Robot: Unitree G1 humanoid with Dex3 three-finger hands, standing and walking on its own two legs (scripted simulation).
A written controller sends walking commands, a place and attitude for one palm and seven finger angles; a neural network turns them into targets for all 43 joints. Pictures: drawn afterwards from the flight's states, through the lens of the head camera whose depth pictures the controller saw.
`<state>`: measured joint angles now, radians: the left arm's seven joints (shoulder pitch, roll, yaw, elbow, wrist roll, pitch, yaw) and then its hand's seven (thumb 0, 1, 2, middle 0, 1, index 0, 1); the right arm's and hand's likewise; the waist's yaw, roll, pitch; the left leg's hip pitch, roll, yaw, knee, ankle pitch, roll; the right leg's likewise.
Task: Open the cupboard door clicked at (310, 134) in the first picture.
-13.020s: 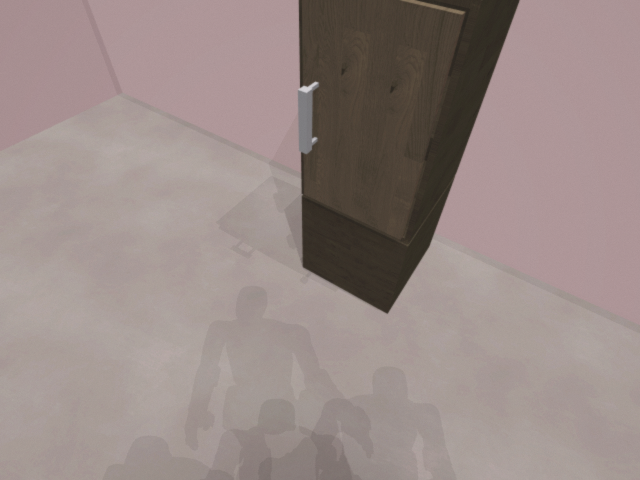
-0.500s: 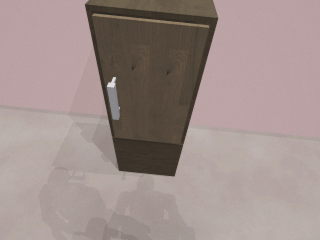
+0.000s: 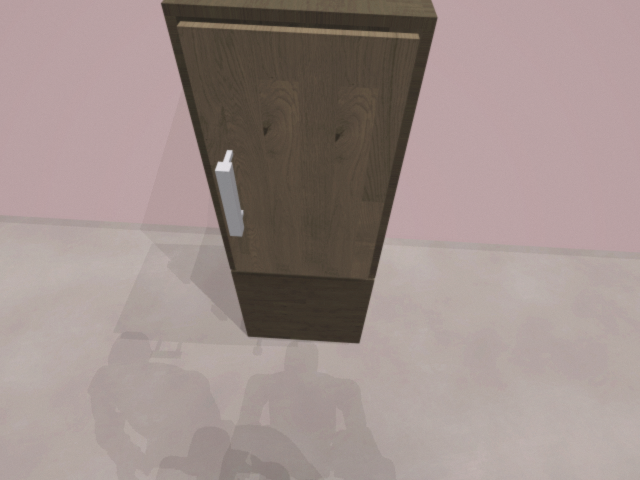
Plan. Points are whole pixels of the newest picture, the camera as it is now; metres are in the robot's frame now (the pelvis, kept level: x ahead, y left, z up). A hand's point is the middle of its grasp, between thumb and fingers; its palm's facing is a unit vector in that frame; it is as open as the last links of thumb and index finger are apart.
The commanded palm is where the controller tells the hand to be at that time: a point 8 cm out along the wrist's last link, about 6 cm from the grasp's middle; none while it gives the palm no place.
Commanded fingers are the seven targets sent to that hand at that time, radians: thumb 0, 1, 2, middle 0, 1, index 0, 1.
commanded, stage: look again from close up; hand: left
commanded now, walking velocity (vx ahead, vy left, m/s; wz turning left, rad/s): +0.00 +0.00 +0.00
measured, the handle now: (233, 194) +0.61 +0.20 -0.05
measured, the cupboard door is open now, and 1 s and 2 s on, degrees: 0 0 0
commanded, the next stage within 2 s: shuffle to correct the standing spot in 0.42 s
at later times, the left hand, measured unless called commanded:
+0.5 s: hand out of the picture +0.01 +0.14 -0.17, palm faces +0.00 -0.97 -0.22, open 7.3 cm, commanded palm none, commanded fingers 0.00 0.90 0.90 -0.20 -0.30 -0.20 -0.30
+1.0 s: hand out of the picture +0.06 +0.16 -0.18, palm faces +0.02 -0.98 -0.21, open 7.4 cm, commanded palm none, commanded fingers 0.00 0.90 0.90 -0.20 -0.30 -0.20 -0.30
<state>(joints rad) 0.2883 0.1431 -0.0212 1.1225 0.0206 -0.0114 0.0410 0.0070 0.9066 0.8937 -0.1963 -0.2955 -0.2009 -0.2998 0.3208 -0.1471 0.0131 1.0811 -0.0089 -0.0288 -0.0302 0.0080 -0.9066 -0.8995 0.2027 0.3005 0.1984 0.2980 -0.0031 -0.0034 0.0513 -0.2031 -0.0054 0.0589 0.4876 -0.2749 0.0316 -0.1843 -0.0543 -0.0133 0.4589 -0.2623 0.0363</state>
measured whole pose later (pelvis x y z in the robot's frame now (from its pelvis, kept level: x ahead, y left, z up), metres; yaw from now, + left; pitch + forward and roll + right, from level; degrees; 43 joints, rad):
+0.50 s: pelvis +0.00 -0.04 +0.00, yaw -1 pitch -1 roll +1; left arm 0.28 0.14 -0.01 1.11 0.02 -0.01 0.03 0.01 0.92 0.89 -0.20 -0.30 -0.20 -0.30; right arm 0.29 -0.17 0.01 1.09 -0.01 -0.02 -0.03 0.01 -0.91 -0.90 0.20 0.30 0.20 0.30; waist 0.00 0.03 0.03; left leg -0.18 0.02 0.06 0.45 -0.26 -0.02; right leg -0.21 -0.02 -0.01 0.52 -0.30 0.00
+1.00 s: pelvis +0.05 -0.02 +0.00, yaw -1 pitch +1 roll +1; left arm 0.27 0.16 0.03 1.08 0.02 0.01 0.02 0.01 0.91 0.89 -0.20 -0.30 -0.20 -0.30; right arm 0.35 -0.14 0.01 1.06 -0.03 -0.04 -0.04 0.01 -0.91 -0.90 0.20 0.30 0.20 0.30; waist 0.00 0.00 0.06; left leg -0.16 -0.01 0.11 0.48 -0.34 0.04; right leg -0.37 -0.05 -0.07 0.86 -0.49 -0.04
